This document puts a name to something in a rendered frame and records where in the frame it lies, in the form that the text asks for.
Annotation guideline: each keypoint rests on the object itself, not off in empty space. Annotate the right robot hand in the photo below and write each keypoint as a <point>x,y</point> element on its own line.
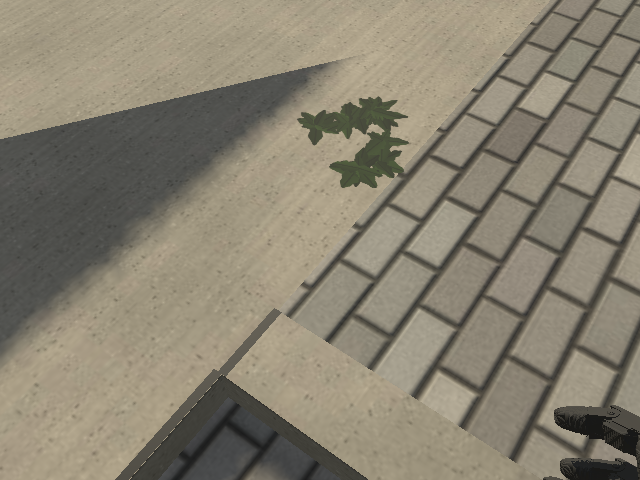
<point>617,426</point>

